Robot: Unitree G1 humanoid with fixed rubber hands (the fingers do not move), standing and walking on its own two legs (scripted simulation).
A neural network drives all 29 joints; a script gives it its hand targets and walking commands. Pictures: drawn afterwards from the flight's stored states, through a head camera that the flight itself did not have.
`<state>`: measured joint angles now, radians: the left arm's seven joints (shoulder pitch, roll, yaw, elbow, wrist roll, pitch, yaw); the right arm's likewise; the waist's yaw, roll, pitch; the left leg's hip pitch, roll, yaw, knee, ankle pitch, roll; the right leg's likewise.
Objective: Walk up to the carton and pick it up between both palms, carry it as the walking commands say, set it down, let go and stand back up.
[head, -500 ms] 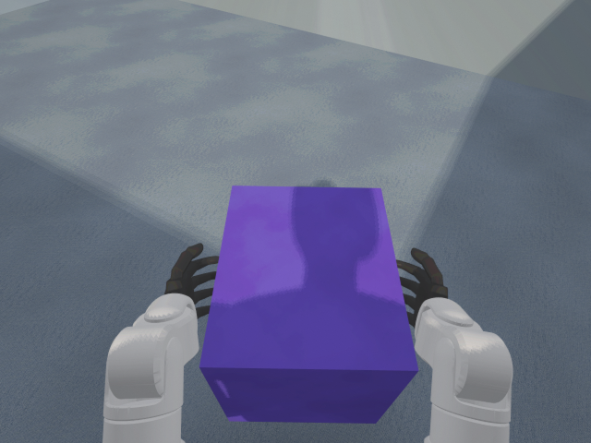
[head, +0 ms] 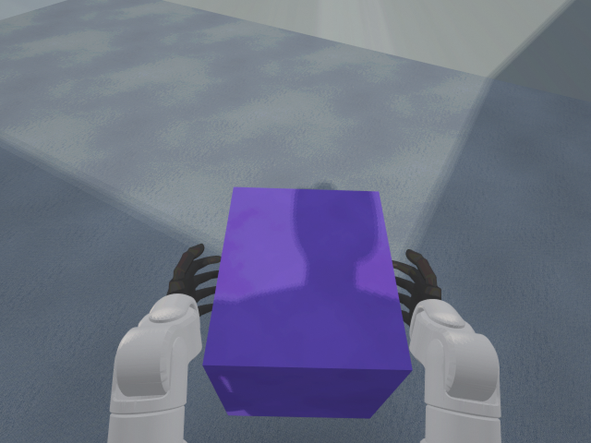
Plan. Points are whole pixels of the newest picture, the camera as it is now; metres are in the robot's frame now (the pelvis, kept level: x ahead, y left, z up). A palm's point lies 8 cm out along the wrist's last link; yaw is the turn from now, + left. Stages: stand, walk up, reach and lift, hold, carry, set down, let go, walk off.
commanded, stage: carry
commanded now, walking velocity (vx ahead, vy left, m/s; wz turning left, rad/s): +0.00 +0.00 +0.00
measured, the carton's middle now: (302, 304) +0.30 +0.00 +0.02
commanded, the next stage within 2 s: hold in 0.64 s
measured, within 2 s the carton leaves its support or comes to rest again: neither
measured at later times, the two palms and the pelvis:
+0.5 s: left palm (189, 310) +0.27 +0.15 +0.05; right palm (413, 316) +0.27 -0.15 +0.04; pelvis +0.00 +0.00 +0.00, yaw +0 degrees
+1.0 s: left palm (193, 302) +0.28 +0.14 +0.05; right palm (415, 317) +0.27 -0.15 +0.04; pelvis +0.00 +0.00 +0.00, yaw +0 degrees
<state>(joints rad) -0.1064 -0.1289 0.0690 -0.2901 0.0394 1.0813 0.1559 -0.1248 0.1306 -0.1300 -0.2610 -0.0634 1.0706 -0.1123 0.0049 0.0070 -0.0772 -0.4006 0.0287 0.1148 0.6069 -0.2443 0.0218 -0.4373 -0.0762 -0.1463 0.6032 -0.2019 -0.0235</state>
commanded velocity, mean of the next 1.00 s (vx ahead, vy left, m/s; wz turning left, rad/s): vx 0.00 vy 0.00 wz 0.00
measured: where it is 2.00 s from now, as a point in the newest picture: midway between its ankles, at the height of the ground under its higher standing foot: outside the picture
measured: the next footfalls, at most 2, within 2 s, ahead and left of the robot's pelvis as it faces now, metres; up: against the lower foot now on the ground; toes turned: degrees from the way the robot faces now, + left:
none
